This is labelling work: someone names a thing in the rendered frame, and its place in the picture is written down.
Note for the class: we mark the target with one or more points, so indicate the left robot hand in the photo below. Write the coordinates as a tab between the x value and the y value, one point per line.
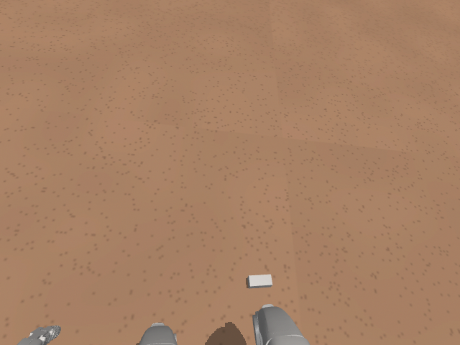
41	336

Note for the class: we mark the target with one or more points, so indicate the small box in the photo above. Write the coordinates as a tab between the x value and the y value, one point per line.
259	281

